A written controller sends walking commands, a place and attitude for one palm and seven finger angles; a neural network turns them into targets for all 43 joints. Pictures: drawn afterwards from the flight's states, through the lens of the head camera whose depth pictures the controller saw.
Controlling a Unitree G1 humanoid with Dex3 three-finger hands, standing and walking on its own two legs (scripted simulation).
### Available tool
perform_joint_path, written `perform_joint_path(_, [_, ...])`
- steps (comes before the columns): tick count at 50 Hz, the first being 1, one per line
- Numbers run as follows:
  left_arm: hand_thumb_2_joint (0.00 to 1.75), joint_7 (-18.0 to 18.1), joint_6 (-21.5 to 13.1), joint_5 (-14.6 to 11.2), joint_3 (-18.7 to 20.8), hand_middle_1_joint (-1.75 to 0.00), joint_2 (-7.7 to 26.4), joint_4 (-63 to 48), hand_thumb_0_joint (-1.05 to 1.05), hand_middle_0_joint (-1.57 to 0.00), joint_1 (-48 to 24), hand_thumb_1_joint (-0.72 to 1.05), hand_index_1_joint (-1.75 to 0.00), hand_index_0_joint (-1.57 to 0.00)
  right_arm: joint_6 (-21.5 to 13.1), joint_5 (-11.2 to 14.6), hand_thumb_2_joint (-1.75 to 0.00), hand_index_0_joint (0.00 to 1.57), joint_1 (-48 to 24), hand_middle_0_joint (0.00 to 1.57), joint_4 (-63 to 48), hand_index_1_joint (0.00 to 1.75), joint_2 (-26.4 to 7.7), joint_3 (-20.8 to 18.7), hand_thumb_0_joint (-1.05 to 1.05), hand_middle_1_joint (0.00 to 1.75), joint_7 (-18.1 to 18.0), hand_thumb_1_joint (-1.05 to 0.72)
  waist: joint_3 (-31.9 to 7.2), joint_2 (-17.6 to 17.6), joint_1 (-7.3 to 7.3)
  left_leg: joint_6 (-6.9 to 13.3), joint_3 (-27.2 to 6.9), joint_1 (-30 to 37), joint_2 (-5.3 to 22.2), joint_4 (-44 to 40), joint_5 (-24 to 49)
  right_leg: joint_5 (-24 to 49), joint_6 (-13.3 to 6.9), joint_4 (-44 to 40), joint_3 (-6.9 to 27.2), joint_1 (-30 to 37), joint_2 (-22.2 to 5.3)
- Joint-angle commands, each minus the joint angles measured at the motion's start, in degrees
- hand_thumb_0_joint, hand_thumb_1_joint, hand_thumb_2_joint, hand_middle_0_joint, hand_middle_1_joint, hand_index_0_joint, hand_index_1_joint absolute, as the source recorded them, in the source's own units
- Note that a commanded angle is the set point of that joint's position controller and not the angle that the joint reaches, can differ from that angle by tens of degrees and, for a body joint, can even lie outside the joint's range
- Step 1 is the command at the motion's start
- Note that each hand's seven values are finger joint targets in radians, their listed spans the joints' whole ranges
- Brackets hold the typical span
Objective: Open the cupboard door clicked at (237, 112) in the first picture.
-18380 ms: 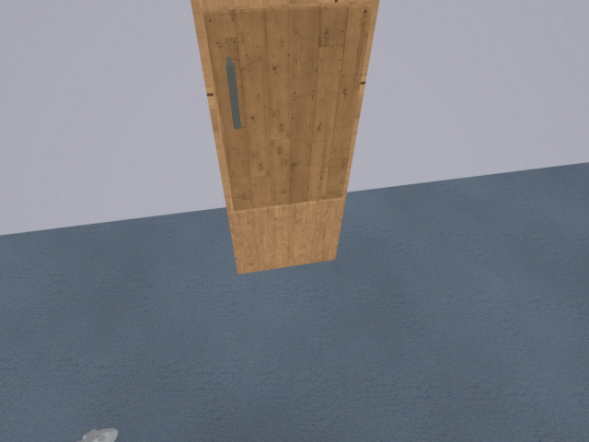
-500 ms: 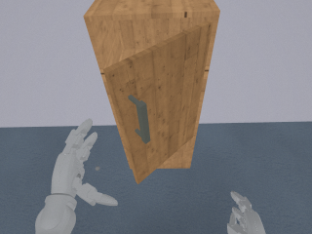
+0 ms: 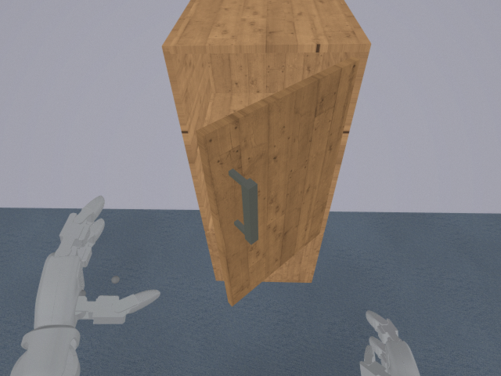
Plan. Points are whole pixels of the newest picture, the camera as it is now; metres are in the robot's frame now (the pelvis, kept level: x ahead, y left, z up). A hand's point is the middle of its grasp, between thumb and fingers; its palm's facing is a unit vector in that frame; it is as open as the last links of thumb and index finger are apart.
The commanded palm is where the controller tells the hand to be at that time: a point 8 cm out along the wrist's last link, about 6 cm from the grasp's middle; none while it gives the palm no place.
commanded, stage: draw the hand back to the body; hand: left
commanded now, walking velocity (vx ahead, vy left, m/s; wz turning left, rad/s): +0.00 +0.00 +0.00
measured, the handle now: (243, 208) +0.39 +0.07 +0.05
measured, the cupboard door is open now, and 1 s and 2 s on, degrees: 43 43 43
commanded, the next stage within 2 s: step back with the hand held close in 0.76 s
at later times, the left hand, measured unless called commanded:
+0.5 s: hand (54, 255) +0.20 +0.27 +0.16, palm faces +0.48 -0.78 -0.41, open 8.0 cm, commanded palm +0.15 +0.30 +0.17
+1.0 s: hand (54, 250) +0.20 +0.26 +0.18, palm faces +0.46 -0.76 -0.45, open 7.4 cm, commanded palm +0.14 +0.29 +0.18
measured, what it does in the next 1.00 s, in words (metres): stands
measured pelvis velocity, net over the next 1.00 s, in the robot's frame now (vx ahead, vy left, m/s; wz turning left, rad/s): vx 0.00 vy -0.01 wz -0.02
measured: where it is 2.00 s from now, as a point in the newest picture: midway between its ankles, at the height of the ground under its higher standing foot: outside the picture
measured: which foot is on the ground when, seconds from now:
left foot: down 0.00-1.00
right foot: down 0.00-1.00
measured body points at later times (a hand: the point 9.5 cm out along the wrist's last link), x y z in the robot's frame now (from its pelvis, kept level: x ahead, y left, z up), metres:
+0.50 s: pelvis +0.01 +0.00 +0.01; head +0.00 -0.02 +0.46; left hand +0.17 +0.31 +0.18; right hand +0.20 -0.22 -0.08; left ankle -0.03 +0.11 -0.74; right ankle +0.02 -0.12 -0.74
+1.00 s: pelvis +0.00 -0.01 +0.01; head +0.00 -0.02 +0.46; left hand +0.17 +0.30 +0.20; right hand +0.18 -0.23 -0.08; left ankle -0.03 +0.11 -0.74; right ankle +0.02 -0.12 -0.74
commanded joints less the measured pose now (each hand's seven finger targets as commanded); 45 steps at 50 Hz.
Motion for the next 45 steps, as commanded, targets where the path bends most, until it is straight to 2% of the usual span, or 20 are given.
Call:
perform_joint_path(1, [0.63, 1.5, -4.4, 0.3, 9.2, -0.3, 10.4, -13.7, 0.0, -0.18, -4.3, 0.27, -0.3, -0.18, -2.8, -0.2, -0.9, 0.2, -7.4, 0.2, -8.7, 0.3, -5.7, -2.6, 0.0, 0.3, -0.3, -0.9, -6.0, -1.1, 0.43, -0.5, -2.0, -2.9, 0.8, -8.0, 16.2, 8.4, -1.5, -4.8, 1.5, 9.3, 0.8])
perform_joint_path(2, [0.64, 1.5, -4.5, 0.2, 9.0, -0.3, 9.6, -14.1, 0.0, -0.18, -4.0, 0.31, -0.3, -0.18, -2.7, -0.3, -0.9, 0.2, -7.4, 0.2, -8.7, 0.3, -5.5, -2.5, 0.0, 0.3, -0.2, -0.9, -5.4, -0.8, 0.34, -0.6, -1.9, -2.7, 0.8, -8.3, 17.5, 9.4, -1.5, -4.9, 1.5, 9.7, 0.8])
perform_joint_path(6, [0.7, 1.4, -4.5, 0.3, 11.0, -0.3, 10.6, -14.6, 0.0, -0.18, -4.2, 0.44, -0.3, -0.18, -2.3, -0.2, -0.9, 0.2, -7.6, 0.2, -8.0, 0.3, -5.9, -3.0, 0.0, 0.3, 0.3, -0.9, -4.1, 1.5, 0.37, -1.1, -1.7, -1.6, 1.1, -8.9, 20.9, 11.1, -1.6, -6.1, 1.7, 10.2, 1.2])
perform_joint_path(9, [0.75, 1.4, -4.3, 0.0, 12.8, -0.3, 11.0, -12.9, 0.0, -0.19, -4.1, 0.55, -0.3, -0.19, -1.7, -0.1, -0.9, 0.2, -7.5, 0.2, -7.6, 0.3, -5.9, -3.3, 0.0, 0.3, 0.4, -0.9, -2.6, -0.7, 0.32, -0.9, -1.4, -1.5, 1.2, -9.5, 19.8, 10.8, -1.4, -6.8, 1.6, 9.9, 1.3])
perform_joint_path(12, [0.8, 1.4, -4.5, -0.3, 14.8, -0.3, 11.9, -12.8, 0.0, -0.19, -4.5, 0.65, -0.3, -0.19, -1.1, 0.0, -0.9, 0.2, -7.7, 0.2, -7.5, 0.3, -6.0, -3.6, 0.0, 0.3, 0.4, -0.9, -2.9, -0.9, 0.51, -0.8, -1.3, -1.0, 1.1, -9.9, 19.9, 11.2, -1.4, -7.3, 1.8, 10.6, 1.4])
perform_joint_path(14, [0.82, 1.5, -4.8, -0.4, 16.5, -0.3, 13.0, -13.8, 0.0, -0.19, -4.7, 0.73, -0.3, -0.19, -1.0, -0.1, -0.9, 0.2, -7.7, 0.2, -7.3, 0.3, -6.1, -3.8, 0.0, 0.3, 0.4, -0.9, -4.5, 0.8, 0.83, -0.9, -1.1, -0.3, 1.0, -9.7, 21.8, 12.6, -1.4, -7.1, 1.9, 11.6, 1.3])
perform_joint_path(18, [0.88, 1.6, -4.9, -0.8, 19.0, -0.3, 14.4, -13.7, 0.0, -0.2, -5.0, 0.87, -0.3, -0.2, -0.7, -0.1, -0.9, 0.2, -7.8, 0.2, -7.0, 0.3, -6.1, -4.1, 0.0, 0.3, 0.5, -0.9, -4.3, 0.7, 0.92, -0.9, -1.0, 0.4, 1.1, -9.6, 23.0, 13.7, -1.4, -7.7, 2.2, 11.7, 1.4])
perform_joint_path(19, [0.9, 1.7, -5.1, -0.9, 20.0, -0.3, 15.2, -14.2, 0.0, -0.2, -5.3, 0.9, -0.3, -0.2, -0.8, -0.2, -0.9, 0.2, -7.9, 0.2, -7.0, 0.3, -6.2, -4.2, 0.0, 0.3, 0.5, -0.9, -5.4, 1.4, 1.07, -0.8, -0.8, 0.7, 0.9, -9.5, 23.1, 14.3, -1.4, -7.7, 2.3, 12.3, 1.2])
perform_joint_path(23, [0.9, 1.1, -4.4, -0.8, 16.2, -0.3, 11.8, -12.3, 0.0, -0.2, -5.6, 0.9, -0.3, -0.2, -0.7, 0.0, -0.9, 0.2, -7.8, 0.2, -6.6, 0.3, -6.4, -4.2, 0.0, 0.3, 0.8, -0.9, -2.4, 0.8, 0.27, -0.7, -0.7, 0.9, 1.2, -9.9, 22.8, 13.2, -1.1, -8.4, 2.0, 10.2, 1.4])
perform_joint_path(25, [0.9, 1.2, -4.4, -0.7, 16.5, -0.3, 12.3, -12.2, 0.0, -0.2, -6.2, 0.9, -0.3, -0.2, -0.6, 0.0, -0.9, 0.2, -7.9, 0.2, -6.7, 0.3, -6.6, -4.5, 0.0, 0.3, 0.8, -0.9, -2.5, -0.8, 0.3, -0.5, -0.8, 0.8, 1.1, -10.2, 21.0, 12.2, -1.1, -8.6, 1.9, 10.2, 1.6])
perform_joint_path(30, [0.9, 1.5, -4.8, -0.7, 18.2, -0.3, 14.0, -13.6, 0.0, -0.2, -5.8, 0.9, -0.3, -0.2, -0.6, -0.2, -0.9, 0.2, -8.1, 0.2, -6.8, 0.3, -6.3, -4.5, 0.0, 0.3, 0.6, -0.9, -5.2, -0.8, 0.84, -0.4, -0.8, 1.4, 0.8, -10.1, 20.9, 12.7, -1.2, -8.4, 2.2, 11.8, 1.5])
perform_joint_path(31, [0.9, 1.5, -4.6, -0.7, 19.0, -0.3, 14.9, -13.0, 0.0, -0.2, -5.5, 0.9, -0.3, -0.2, -0.6, -0.2, -0.9, 0.2, -8.5, 0.2, -6.6, 0.3, -6.5, -4.4, 0.0, 0.3, 0.5, -0.9, -4.4, 0.5, 1.1, -0.4, -0.8, 1.1, 0.7, -10.0, 20.6, 12.8, -1.3, -8.6, 2.4, 11.7, 1.5])
perform_joint_path(33, [0.9, 1.5, -4.7, -0.8, 18.6, -0.3, 14.3, -13.3, 0.0, -0.2, -5.2, 0.9, -0.3, -0.2, -0.6, -0.2, -0.9, 0.2, -8.4, 0.2, -6.8, 0.3, -6.0, -4.4, 0.0, 0.3, 0.5, -0.9, -4.6, 0.2, 1.0, -0.3, -0.5, 1.2, 0.7, -9.9, 20.6, 13.1, -1.2, -8.6, 2.5, 11.8, 1.4])
perform_joint_path(36, [0.9, 1.4, -4.7, -0.7, 18.4, -0.3, 14.3, -14.0, 0.0, -0.2, -6.1, 0.9, -0.3, -0.2, -0.9, -0.2, -0.9, 0.2, -8.7, 0.2, -6.7, 0.3, -6.1, -4.3, 0.0, 0.3, 0.5, -0.9, -3.8, 2.3, 0.81, -0.4, -0.5, 1.0, 0.6, -10.0, 19.7, 12.4, -1.3, -9.2, 2.7, 11.3, 1.4])
perform_joint_path(37, [0.9, 1.4, -4.8, -0.7, 17.8, -0.3, 13.8, -13.9, 0.0, -0.2, -6.3, 0.9, -0.3, -0.2, -1.0, -0.2, -0.9, 0.2, -8.6, 0.2, -6.7, 0.3, -6.0, -4.2, 0.0, 0.3, 0.5, -0.9, -3.4, 1.0, 0.67, -0.4, -0.7, 1.0, 0.7, -10.2, 19.5, 12.0, -1.3, -9.2, 2.4, 11.0, 1.5])
perform_joint_path(39, [0.9, 1.4, -4.8, -0.6, 17.8, -0.3, 13.6, -13.8, 0.0, -0.2, -6.0, 0.9, -0.3, -0.2, -1.1, -0.2, -0.9, 0.2, -8.5, 0.2, -6.6, 0.3, -6.0, -4.4, 0.0, 0.3, 0.6, -0.9, -3.6, 0.7, 0.63, -0.3, -0.5, 1.1, 0.8, -10.1, 19.6, 12.1, -1.2, -9.2, 2.4, 10.9, 1.6])
perform_joint_path(42, [0.9, 1.3, -4.8, -0.7, 17.5, -0.3, 13.3, -13.4, 0.0, -0.2, -6.3, 0.9, -0.3, -0.2, -1.2, -0.1, -0.9, 0.2, -8.7, 0.2, -6.5, 0.3, -6.1, -4.3, 0.0, 0.3, 0.7, -0.9, -2.4, 1.7, 0.62, -0.4, -0.6, 0.9, 0.7, -10.4, 18.7, 11.1, -1.2, -9.5, 2.5, 10.3, 1.5])
perform_joint_path(43, [0.9, 1.4, -4.9, -0.7, 18.1, -0.3, 13.9, -12.9, 0.0, -0.2, -5.9, 0.9, -0.3, -0.2, -1.3, -0.2, -0.9, 0.2, -8.5, 0.2, -6.5, 0.3, -6.1, -4.4, 0.0, 0.3, 0.7, -0.9, -2.4, 0.4, 0.8, -0.4, -0.8, 0.6, 0.8, -10.5, 18.5, 10.9, -1.2, -9.3, 2.2, 10.5, 1.6])
perform_joint_path(44, [0.9, 1.6, -5.6, -0.8, 19.2, -0.3, 16.0, -18.6, 0.0, -0.2, -11.2, 0.9, -0.3, -0.2, -1.6, -0.1, -0.9, 0.2, -9.2, 0.2, -7.0, 0.3, -6.2, -4.4, 0.0, 0.3, 0.7, -0.9, -5.6, 1.8, 0.83, -0.2, -0.9, 1.8, 0.6, -10.2, 18.2, 11.0, -1.2, -9.3, 2.8, 11.5, 1.5])
perform_joint_path(45, [0.9, 2.0, -7.7, -0.9, 26.3, -0.3, 22.0, -17.6, 0.0, -0.2, -12.7, 0.9, -0.3, -0.2, -0.3, 0.8, -0.9, 0.2, -8.3, 0.2, -9.3, 0.3, -7.4, -4.0, 0.0, 0.3, 0.5, -0.9, 2.0, -1.1, -2.13, 0.6, -1.1, -4.5, 1.3, -8.7, 11.9, 11.9, -1.2, -11.8, 7.1, 3.5, -0.5])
